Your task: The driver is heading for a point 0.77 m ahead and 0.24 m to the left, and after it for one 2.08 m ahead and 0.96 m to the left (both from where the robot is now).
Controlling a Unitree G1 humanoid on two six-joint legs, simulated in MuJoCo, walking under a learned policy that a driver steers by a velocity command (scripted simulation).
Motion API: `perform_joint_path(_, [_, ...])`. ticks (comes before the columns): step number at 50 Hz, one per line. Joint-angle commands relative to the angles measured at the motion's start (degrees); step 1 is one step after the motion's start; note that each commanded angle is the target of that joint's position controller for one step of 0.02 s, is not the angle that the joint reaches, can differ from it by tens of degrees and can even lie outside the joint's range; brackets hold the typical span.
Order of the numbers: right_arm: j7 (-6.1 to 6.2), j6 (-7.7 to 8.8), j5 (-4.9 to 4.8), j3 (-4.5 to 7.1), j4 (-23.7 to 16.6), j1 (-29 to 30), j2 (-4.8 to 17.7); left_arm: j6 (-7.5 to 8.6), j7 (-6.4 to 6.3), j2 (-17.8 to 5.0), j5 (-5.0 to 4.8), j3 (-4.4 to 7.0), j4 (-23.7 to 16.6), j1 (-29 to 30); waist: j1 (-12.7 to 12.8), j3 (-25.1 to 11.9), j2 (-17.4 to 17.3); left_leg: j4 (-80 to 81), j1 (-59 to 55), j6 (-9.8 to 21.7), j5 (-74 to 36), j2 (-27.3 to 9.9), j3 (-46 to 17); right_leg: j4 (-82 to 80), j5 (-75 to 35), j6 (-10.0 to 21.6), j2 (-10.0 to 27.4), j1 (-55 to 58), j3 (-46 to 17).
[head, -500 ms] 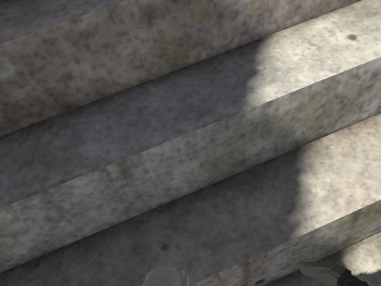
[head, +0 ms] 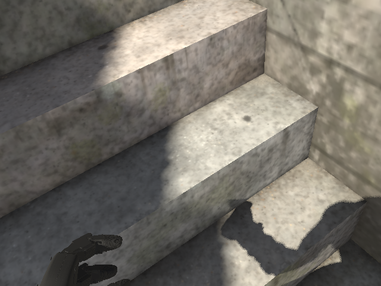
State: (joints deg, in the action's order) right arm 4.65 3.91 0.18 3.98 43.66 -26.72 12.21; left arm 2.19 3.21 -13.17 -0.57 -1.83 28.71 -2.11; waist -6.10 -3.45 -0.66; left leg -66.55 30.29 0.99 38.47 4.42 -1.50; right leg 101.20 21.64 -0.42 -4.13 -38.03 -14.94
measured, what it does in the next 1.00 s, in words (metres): steps on the spot, turning left: right foot 0.22 m lower, then left foot 0.22 m higher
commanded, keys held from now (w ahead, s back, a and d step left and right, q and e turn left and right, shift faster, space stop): w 0.16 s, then w+q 0.84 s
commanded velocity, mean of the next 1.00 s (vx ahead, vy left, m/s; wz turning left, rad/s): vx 0.46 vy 0.00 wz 0.35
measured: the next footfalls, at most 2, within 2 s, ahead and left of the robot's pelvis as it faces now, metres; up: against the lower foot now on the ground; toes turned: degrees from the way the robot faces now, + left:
right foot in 0.20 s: +0.06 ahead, -0.24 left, -0.22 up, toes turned +9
left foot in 0.92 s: +0.12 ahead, +0.11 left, +0.00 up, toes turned +29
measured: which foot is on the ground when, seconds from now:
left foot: down 0.00-0.16, up 0.18-0.90, down 0.92-1.00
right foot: up 0.00-0.18, down 0.20-0.94, up 0.96-1.00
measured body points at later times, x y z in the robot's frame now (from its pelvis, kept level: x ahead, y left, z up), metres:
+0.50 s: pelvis +0.00 -0.15 -0.11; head +0.00 -0.21 +0.33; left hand -0.23 +0.01 -0.22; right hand +0.30 -0.17 -0.15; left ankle -0.03 +0.01 -0.43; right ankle +0.02 -0.24 -0.86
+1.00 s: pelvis +0.01 -0.03 -0.04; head +0.02 -0.05 +0.40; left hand -0.07 +0.21 -0.18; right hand +0.29 -0.13 -0.14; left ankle +0.08 +0.08 -0.64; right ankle +0.01 -0.24 -0.68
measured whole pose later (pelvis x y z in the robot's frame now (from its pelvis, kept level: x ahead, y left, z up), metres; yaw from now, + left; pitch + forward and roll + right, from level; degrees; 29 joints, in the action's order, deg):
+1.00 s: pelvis +0.01 -0.03 -0.04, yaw +25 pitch +2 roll +1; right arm -0.4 -2.1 2.2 -1.8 41.9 -2.1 11.9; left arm 2.1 1.8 -12.9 1.0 0.5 55.5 -17.0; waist 1.9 -3.4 -1.9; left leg -78.5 53.2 6.7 29.3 2.7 5.5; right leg 66.9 -3.0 7.8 8.8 -26.6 -3.4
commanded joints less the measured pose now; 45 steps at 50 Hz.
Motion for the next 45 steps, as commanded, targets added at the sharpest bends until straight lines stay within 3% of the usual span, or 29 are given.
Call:
perform_joint_path(1, [0.07, 1.31, 0.17, -1.20, -7.44, 11.20, 1.82, -0.87, -1.37, -2.07, -1.98, 0.16, -2.43, -5.03, 8.75, 6.01, 1.66, 15.48, 9.90, 8.68, -17.37, -11.71, -19.89, -13.05, -6.36, 0.63, 6.81, -3.96, 7.00])
perform_joint_path(3, [0.80, 0.21, 0.45, -1.75, -9.00, 11.94, 3.97, -1.54, -1.70, -1.36, -0.86, 0.06, -1.94, -3.79, 8.00, 1.72, -2.38, 11.58, 12.98, 6.35, -15.83, -8.81, -11.93, -32.62, -12.71, 0.03, 6.82, 7.30, 15.10])
perform_joint_path(5, [1.60, -0.72, -0.31, -2.20, -7.82, 11.99, 3.38, -1.98, -1.48, -1.13, -1.80, 1.52, 1.98, -11.11, 11.48, -3.73, -5.68, 3.54, 18.55, 4.70, -11.39, -6.60, -4.69, -51.78, -28.04, 0.49, 5.12, 27.90, 21.60])
perform_joint_path(6, [1.37, -0.88, -0.57, -2.37, -8.98, 14.58, 2.75, -2.02, -0.72, -2.00, -0.47, 2.45, 4.49, -15.59, 13.56, -6.83, -6.54, -1.56, 18.27, 3.85, -10.57, -6.53, -3.99, -58.77, -38.96, 2.04, 6.29, 34.19, 22.26])
perform_joint_path(7, [0.34, -1.59, -0.39, -3.66, -12.10, 19.59, 0.43, -1.50, -0.96, -1.70, 0.38, 3.20, 7.11, -22.14, 18.27, -5.18, -2.76, -13.62, 11.74, 1.92, -12.93, -3.32, 2.45, -75.18, -32.78, 2.46, 4.37, 31.98, 25.46])
perform_joint_path(8, [-0.59, -1.18, 0.55, -4.63, -16.02, 22.45, -1.85, -1.65, -0.68, -2.90, 1.49, 3.47, 9.87, -20.19, 14.29, 0.77, 4.32, -25.41, 13.15, 0.95, -6.88, -0.83, 0.50, -89.15, -56.23, 4.83, 8.57, 32.16, 25.06])
perform_joint_path(9, [-1.56, -1.16, 1.88, -6.05, -18.34, 22.39, -4.86, -2.06, -1.48, -0.91, 1.83, 2.37, 11.66, -17.93, 10.92, 3.55, 5.13, -38.67, 21.43, 1.11, 4.93, 1.83, -0.42, -97.24, -64.24, 7.14, 12.62, 36.31, 20.75])
perform_joint_path(10, [-3.25, 0.23, 0.36, -8.21, -18.64, 28.82, -11.72, -1.54, -2.55, 3.34, 3.28, 0.99, 17.87, -30.64, 17.42, 1.34, 0.41, -57.55, 20.33, 1.81, 1.03, -0.25, -0.94, -97.05, -70.99, 4.05, 17.14, 38.75, 14.23])
perform_joint_path(11, [-6.28, 4.36, 1.12, -10.01, -18.10, 27.82, -17.70, -0.59, -2.50, -5.38, 5.55, 2.20, 27.88, -42.97, 14.56, -10.17, 18.70, -69.31, 22.32, -2.01, -0.23, -3.84, 9.33, -74.80, -124.29, -5.55, 13.97, 46.47, 12.76])
perform_joint_path(12, [-8.29, 4.72, -0.02, -9.55, -13.94, 15.09, -14.27, -1.33, -2.42, -5.02, 5.06, 2.85, 29.48, -41.85, 8.45, -21.94, 12.68, -75.16, 41.75, -3.61, -1.51, -2.25, 4.39, -66.70, -94.85, 2.75, 15.45, 63.40, 1.07])
perform_joint_path(13, [-9.52, 4.85, -0.30, -9.00, -12.03, 11.79, -9.88, -1.42, -2.77, -4.71, 3.66, 3.38, 26.10, -37.15, 7.56, -24.92, 2.76, -71.30, 48.51, -1.99, -9.68, -4.05, -2.26, -68.96, -52.22, 9.28, 18.57, 66.88, -4.71])
perform_joint_path(14, [-9.66, 4.45, 0.47, -10.65, -12.79, 20.19, -15.54, -0.62, -2.93, -2.86, 3.92, 3.47, 25.38, -35.82, 9.50, -25.47, 0.13, -74.87, 50.83, -2.55, -11.95, -6.50, -0.34, -73.84, -33.21, 9.89, 19.76, 64.12, -8.85])
perform_joint_path(15, [-8.50, 3.41, 0.87, -10.90, -15.65, 21.38, -14.13, 0.94, -4.87, -10.22, 1.84, 5.82, 23.05, -30.28, 7.41, -22.52, 1.21, -68.75, 52.02, -3.40, -18.93, -12.10, -2.47, -85.87, -11.23, 14.77, 28.20, 60.44, -26.35])
perform_joint_path(16, [-7.58, 2.00, -0.16, -10.15, -15.51, 21.42, -11.50, 1.90, -6.42, -11.60, 0.95, 5.68, 21.71, -22.35, 3.84, -19.32, -1.81, -66.79, 52.64, -3.94, -21.96, -13.58, -6.86, -90.04, 6.66, 16.92, 32.01, 55.42, -32.25])
perform_joint_path(17, [-7.52, 1.09, 0.23, -9.77, -15.32, 27.20, -10.89, 2.25, -7.17, -6.02, 1.32, 3.84, 22.45, -21.59, 5.43, -15.06, -6.37, -68.22, 54.06, -3.79, -25.87, -11.57, -7.24, -89.96, 10.10, 15.60, 29.81, 51.77, -28.94])
perform_joint_path(19, [-7.74, 0.09, 0.24, -9.72, -14.15, 31.96, -11.56, 1.58, -6.81, -0.82, 1.75, 2.12, 25.14, -25.89, 8.20, -8.41, -4.47, -70.57, 56.36, -2.21, -31.78, -8.55, -4.87, -88.13, 5.63, 12.02, 24.91, 46.56, -19.61])
perform_joint_path(22, [-8.11, -0.31, -2.05, -10.13, -12.52, 34.36, -13.15, 0.75, -6.77, 3.42, 3.83, 0.84, 29.17, -35.08, 10.54, -0.65, 5.12, -76.55, 63.21, 2.07, -38.19, -4.06, -8.27, -86.65, 4.81, 8.49, 22.94, 40.04, -10.35])
perform_joint_path(24, [-8.33, -0.40, -2.25, -9.89, -11.57, 34.97, -12.50, 0.40, -6.35, 3.71, 5.24, 0.36, 29.37, -34.51, 10.05, 1.56, 7.52, -78.50, 64.68, 3.62, -41.98, -3.11, -9.16, -85.81, 2.59, 6.11, 22.78, 35.20, -5.12])
perform_joint_path(26, [-7.64, -1.30, -1.36, -10.25, -12.64, 39.88, -13.25, 0.30, -5.49, 2.86, 5.15, 0.05, 29.50, -33.70, 10.49, 4.96, 8.97, -74.89, 63.42, 2.93, -43.26, -3.09, -6.14, -87.58, 4.27, 4.14, 21.65, 26.18, -0.02])
perform_joint_path(30, [-5.12, -2.42, -2.23, -10.23, -13.29, 46.11, -12.90, 0.30, -5.39, 0.86, 5.20, 0.23, 32.12, -37.26, 12.83, 7.45, 13.99, -68.75, 62.03, 1.26, -39.96, -4.51, -0.26, -94.44, 4.16, 5.30, 21.90, 21.43, 5.94])
perform_joint_path(32, [-4.45, -2.40, -2.04, -10.43, -12.49, 44.30, -13.88, 0.02, -5.24, -0.83, 4.68, 0.97, 33.27, -38.41, 13.41, 6.30, 12.32, -69.09, 65.13, 0.96, -35.34, -6.46, -0.35, -94.81, 3.36, 7.55, 23.59, 27.75, 6.15])
perform_joint_path(33, [-4.46, -2.51, -1.80, -11.18, -13.20, 46.62, -14.77, -0.73, -6.25, -2.80, 3.59, 1.83, 33.76, -39.00, 13.41, 6.54, 12.98, -68.78, 64.79, 0.66, -25.24, -7.94, 2.10, -101.62, 5.80, 9.43, 26.10, 26.92, 5.22])
perform_joint_path(36, [-4.64, -3.07, -1.55, -11.27, -12.89, 43.57, -14.61, -2.55, -6.71, -2.37, 4.52, 2.09, 33.32, -34.97, 11.07, 5.55, 8.12, -74.51, 64.61, 0.10, -20.05, -9.57, 1.83, -100.35, -3.66, 11.83, 26.70, 33.79, 11.72])
perform_joint_path(38, [-5.18, -2.91, -1.41, -11.67, -15.37, 45.97, -13.77, -2.55, -6.20, -1.86, 4.34, 2.15, 33.14, -34.06, 10.86, 6.84, 6.42, -61.89, 57.24, 0.78, -19.62, -11.99, 5.18, -105.35, -5.94, 12.29, 26.53, 31.45, 16.07])
perform_joint_path(40, [-6.01, -3.31, -1.38, -12.45, -15.54, 44.82, -14.25, -3.12, -6.29, -2.43, 2.97, 2.53, 33.25, -31.50, 8.67, 3.96, 5.80, -49.38, 44.41, 2.45, -16.07, -13.14, 7.93, -106.72, -13.88, 11.36, 25.47, 30.48, 22.76])
perform_joint_path(41, [-6.11, -3.18, -1.50, -12.34, -15.28, 42.23, -12.14, -3.06, -6.02, -2.41, 2.13, 2.04, 32.19, -26.94, 5.97, 2.04, 6.63, -35.89, 26.93, 5.02, -14.51, -11.73, 10.75, -107.80, -26.62, 11.10, 22.40, 23.01, 29.12])
perform_joint_path(42, [-5.71, -3.23, -1.33, -11.36, -14.74, 41.53, -9.63, -2.90, -5.68, -4.92, 1.65, 2.59, 32.39, -29.50, 6.32, -0.73, 8.85, -28.80, 17.13, 5.99, -8.10, -8.00, 13.62, -105.34, -40.63, 13.02, 21.43, 23.69, 29.49])
perform_joint_path(43, [-5.64, -3.70, -1.57, -9.12, -12.99, 39.58, -6.12, -2.50, -5.07, -7.59, 1.47, 3.25, 33.18, -32.04, 6.51, -3.40, 10.50, -26.16, 10.11, 5.59, -1.90, -0.89, 22.12, -100.44, -68.37, 16.14, 22.65, 28.61, 29.20])
perform_joint_path(45, [-6.20, -3.79, -1.93, -6.50, -10.71, 29.50, -1.40, -3.12, -6.20, -11.67, 0.18, 4.07, 30.76, -29.70, 1.73, -7.82, 18.81, -3.94, 7.44, 7.73, 8.13, 3.39, 13.34, -79.18, -100.72, 14.98, 23.14, 44.64, 28.56])
Velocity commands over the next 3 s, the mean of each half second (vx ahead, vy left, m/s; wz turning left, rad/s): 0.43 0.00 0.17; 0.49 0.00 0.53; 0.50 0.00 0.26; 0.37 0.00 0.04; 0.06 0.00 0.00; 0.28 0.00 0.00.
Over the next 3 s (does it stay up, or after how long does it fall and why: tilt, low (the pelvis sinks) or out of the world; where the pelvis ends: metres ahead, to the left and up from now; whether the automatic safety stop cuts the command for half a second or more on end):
stays up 0.16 -0.19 0.02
